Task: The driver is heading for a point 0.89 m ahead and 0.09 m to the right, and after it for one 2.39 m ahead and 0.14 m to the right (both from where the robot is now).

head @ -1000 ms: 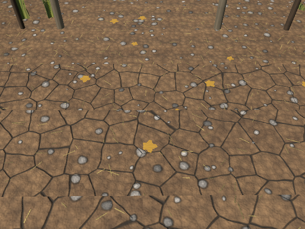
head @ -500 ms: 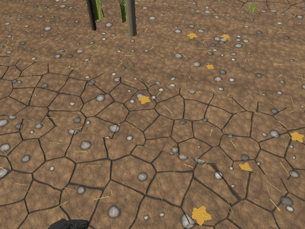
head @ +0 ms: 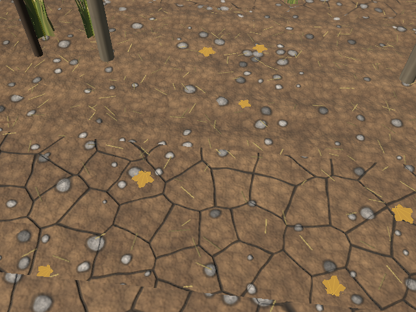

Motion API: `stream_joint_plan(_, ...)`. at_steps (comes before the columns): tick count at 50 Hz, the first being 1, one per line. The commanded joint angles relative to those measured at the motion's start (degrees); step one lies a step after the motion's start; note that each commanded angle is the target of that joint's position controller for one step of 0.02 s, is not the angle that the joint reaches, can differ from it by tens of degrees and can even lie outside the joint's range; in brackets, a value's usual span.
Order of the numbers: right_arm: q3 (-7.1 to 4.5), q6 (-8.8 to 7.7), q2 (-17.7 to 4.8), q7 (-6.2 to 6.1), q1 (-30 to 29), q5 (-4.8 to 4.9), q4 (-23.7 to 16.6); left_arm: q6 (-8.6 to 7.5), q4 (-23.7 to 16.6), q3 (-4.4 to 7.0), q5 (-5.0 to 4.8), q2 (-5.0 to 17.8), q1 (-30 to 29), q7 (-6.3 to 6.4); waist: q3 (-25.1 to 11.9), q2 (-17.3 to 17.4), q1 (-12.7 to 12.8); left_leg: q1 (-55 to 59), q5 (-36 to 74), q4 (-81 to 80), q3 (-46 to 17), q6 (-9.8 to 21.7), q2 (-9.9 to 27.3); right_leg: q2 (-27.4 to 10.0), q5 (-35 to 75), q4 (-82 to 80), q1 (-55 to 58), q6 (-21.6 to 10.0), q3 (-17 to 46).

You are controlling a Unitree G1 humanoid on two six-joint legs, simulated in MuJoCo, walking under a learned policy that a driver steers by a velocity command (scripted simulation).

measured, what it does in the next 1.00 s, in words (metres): goes down: right foot, then left foot 0.19 m lower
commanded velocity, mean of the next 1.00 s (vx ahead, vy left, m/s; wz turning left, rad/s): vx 0.69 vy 0.00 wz -0.01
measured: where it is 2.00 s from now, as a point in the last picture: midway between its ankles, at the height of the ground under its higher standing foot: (260, 211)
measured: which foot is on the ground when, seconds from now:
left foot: down 0.00-0.20, up 0.22-0.68, down 0.70-1.00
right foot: up 0.00-0.18, down 0.20-0.66, up 0.68-1.00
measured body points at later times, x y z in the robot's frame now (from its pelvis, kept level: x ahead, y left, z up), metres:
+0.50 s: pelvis +0.46 -0.06 -0.01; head +0.48 -0.06 +0.44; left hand +0.57 +0.20 -0.14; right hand +0.55 -0.36 -0.10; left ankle +0.72 +0.03 -0.69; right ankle +0.32 -0.06 -0.72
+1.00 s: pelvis +0.84 -0.13 -0.18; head +0.88 -0.12 +0.27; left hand +1.12 +0.09 -0.21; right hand +0.89 -0.42 -0.30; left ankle +0.82 -0.07 -0.91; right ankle +1.02 -0.26 -0.89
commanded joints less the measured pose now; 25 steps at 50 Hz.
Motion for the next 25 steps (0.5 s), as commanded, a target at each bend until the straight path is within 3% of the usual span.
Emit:
stream_joint_plan(1,-1.21,-2.47,-6.0,-1.51,10.2,1.21,2.1,-0.65,-13.6,-1.55,1.63,-0.9,-16.3,-3.60,5.0,8.0,-4.5,7.9,29.9,-14.5,-20.8,6.1,24.7,-7.8,12.5,-17.4,-26.4,2.8,0.1)
stream_joint_plan(2,-0.65,-2.41,-4.1,-1.77,6.8,1.26,1.9,-0.24,-14.2,-2.08,0.74,-2.2,-16.7,-4.74,7.8,7.4,-1.5,-1.2,32.7,-17.4,-14.1,4.2,20.6,-7.7,15.5,-25.3,-18.1,3.3,-0.7)
stream_joint_plan(3,-0.59,-2.53,-4.1,-2.29,2.8,1.95,1.4,0.25,-15.0,-2.50,0.52,-3.2,-14.3,-5.85,7.4,9.8,2.0,-7.8,34.3,-17.9,-9.3,3.0,18.7,-7.1,24.0,-33.0,-9.8,2.7,-1.0)
stream_joint_plan(4,-0.71,-2.46,-4.7,-2.26,0.2,2.20,0.6,0.66,-14.6,-2.77,0.27,-3.1,-13.0,-6.17,6.9,11.0,3.3,-10.2,38.8,-17.6,-4.3,2.5,18.0,-6.0,25.2,-34.9,-5.1,2.0,-4.5)
stream_joint_plan(6,-1.32,-1.88,-7.8,-1.64,1.2,3.06,0.3,0.97,-14.7,-3.01,0.56,-1.8,-13.1,-6.22,5.9,6.8,3.5,-7.3,54.8,-15.2,3.9,0.9,15.3,-1.6,20.2,-42.4,3.3,-0.8,-12.9)
stream_joint_plan(7,-1.69,-1.34,-9.6,-1.92,3.2,3.10,0.2,0.98,-13.7,-2.67,0.22,-0.5,-11.2,-6.03,3.9,6.0,4.3,-5.5,67.6,-10.4,6.1,0.8,14.2,2.8,17.8,-45.0,10.9,-2.1,-16.2)
stream_joint_plan(8,-2.12,-0.61,-12.2,-2.46,4.9,2.85,0.1,0.76,-12.4,-1.78,-0.04,2.1,-6.4,-5.95,-0.1,7.0,6.8,-2.8,77.1,-1.4,6.4,0.5,15.5,5.5,16.7,-47.8,18.6,-3.6,-16.1)
stream_joint_plan(9,-2.63,0.60,-15.1,-2.69,3.1,2.24,-1.1,0.92,-9.5,-0.10,-0.25,5.8,3.6,-5.76,-5.9,8.0,12.1,-5.0,77.0,14.7,5.8,-0.2,16.5,6.4,14.6,-50.3,30.9,-6.2,-13.0)
stream_joint_plan(10,-2.70,1.80,-14.2,-2.42,2.5,1.61,-1.3,1.11,-7.0,1.84,-1.07,9.6,11.3,-4.94,-12.1,3.5,15.6,-13.4,47.7,40.5,7.2,-1.0,10.7,4.8,13.3,-55.9,46.5,-10.0,-5.0)
stream_joint_plan(11,-0.94,1.97,-7.4,-1.61,2.9,0.84,-4.6,1.81,-8.7,2.10,-2.84,13.0,5.1,-3.97,-13.4,-11.1,9.3,-26.2,-5.7,66.1,5.9,-1.3,0.9,-5.0,5.7,-62.6,48.6,-13.2,16.1)
stream_joint_plan(12,-1.07,0.45,-10.2,-0.92,0.5,1.97,-13.3,2.25,-11.9,2.13,-0.80,16.2,5.0,-3.22,-20.1,-12.8,6.7,-43.3,-5.9,64.6,-7.1,-2.4,-1.9,-14.5,3.6,-76.9,60.0,-20.8,44.9)
stream_joint_plan(13,-1.62,-0.32,-13.5,-1.05,-3.5,1.95,-13.0,2.12,-10.6,2.19,0.15,13.8,5.1,-2.28,-10.5,-2.3,6.8,-46.6,-0.6,56.7,-10.7,-1.6,1.3,-15.1,3.4,-81.9,54.3,-19.1,46.2)
stream_joint_plan(14,-1.44,-0.51,-13.3,-1.24,-2.0,1.96,-12.4,1.53,-10.0,1.69,0.70,11.4,2.5,-1.65,-2.3,3.7,3.1,-44.0,1.0,49.3,-10.3,-1.7,3.8,-15.0,10.5,-81.6,43.3,-17.0,39.4)
stream_joint_plan(15,-1.23,0.56,-12.5,-1.36,-0.1,0.94,-11.1,0.65,-9.7,1.16,0.61,10.0,-1.3,-1.66,1.2,7.7,-1.7,-35.8,1.0,42.6,-10.3,-1.8,5.9,-11.9,18.6,-79.7,31.3,-15.1,32.4)
stream_joint_plan(16,-1.33,2.37,-12.2,-1.53,4.3,-0.27,-9.3,-0.44,-10.1,0.31,0.43,8.3,-4.3,-1.70,2.4,7.7,-5.6,-28.5,-2.1,36.8,-10.2,-2.3,6.8,-9.1,23.5,-78.1,22.8,-14.3,25.6)
stream_joint_plan(17,-1.14,4.13,-11.3,-1.50,6.4,-0.80,-8.6,-1.62,-10.8,-0.49,-0.17,6.7,-6.7,-2.30,2.2,5.8,-7.7,-20.4,-5.3,28.8,-9.1,-2.8,6.7,-5.0,26.1,-79.0,15.0,-13.1,18.7)
stream_joint_plan(18,-1.28,5.07,-10.9,-1.08,5.8,-0.63,-8.7,-2.61,-10.3,-0.47,-0.43,6.8,-7.3,-2.69,2.4,3.4,-8.1,-17.2,-5.1,23.3,-7.1,-2.9,6.3,-2.9,29.4,-80.4,13.1,-12.1,14.0)
stream_joint_plan(19,-0.42,5.61,-8.9,-0.55,5.2,-0.95,-9.3,-2.96,-8.9,0.38,-0.70,9.1,-5.4,-2.88,1.0,1.2,-7.2,-14.6,1.6,22.5,-3.7,-2.3,5.6,-2.2,40.7,-80.7,12.7,-11.4,10.1)
stream_joint_plan(20,-0.57,5.60,-8.0,-0.24,6.7,0.27,-8.0,-3.76,-7.6,0.92,0.17,9.7,-2.5,-3.65,-0.7,-0.1,-5.9,-15.6,15.3,25.2,-3.4,0.0,5.9,-2.8,49.2,-78.8,16.3,-9.6,7.2)
stream_joint_plan(21,-2.12,4.86,-10.3,-0.14,-1.1,2.40,-10.7,-4.91,-6.2,0.94,-0.83,8.5,1.1,-3.50,1.1,3.3,-3.6,-26.3,22.6,19.4,-7.7,1.3,7.4,-1.9,41.5,-78.4,22.5,-7.2,7.6)
stream_joint_plan(22,-1.65,4.18,-8.9,0.73,-4.7,3.20,-12.3,-5.61,-6.3,0.51,-1.63,7.4,-0.7,-3.54,2.7,5.5,-3.8,-22.6,32.4,6.9,-6.1,2.2,6.6,1.6,29.7,-79.7,17.6,-5.3,3.2)
stream_joint_plan(23,-1.33,3.56,-6.9,1.59,-6.8,2.52,-12.2,-6.20,-5.0,0.10,-2.11,6.0,-1.2,-3.32,2.1,3.3,-2.9,-17.7,45.2,1.0,-4.9,3.0,6.1,2.6,19.7,-79.1,16.6,-4.0,0.8)
stream_joint_plan(24,-1.12,3.27,-6.0,2.28,-7.8,2.75,-11.7,-6.39,-5.2,-0.45,-1.70,5.2,-0.7,-2.84,0.4,3.3,-1.9,-13.7,51.6,0.2,-3.7,3.5,4.2,2.2,16.6,-78.4,15.7,-3.1,-0.4)
stream_joint_plan(25,-1.07,3.23,-5.2,2.84,-7.9,2.92,-11.4,-6.56,-5.0,-0.79,-1.34,4.8,0.2,-2.46,1.0,2.6,-1.4,-12.5,54.4,0.2,-4.1,4.1,3.1,0.8,17.5,-76.8,15.4,-2.6,-1.1)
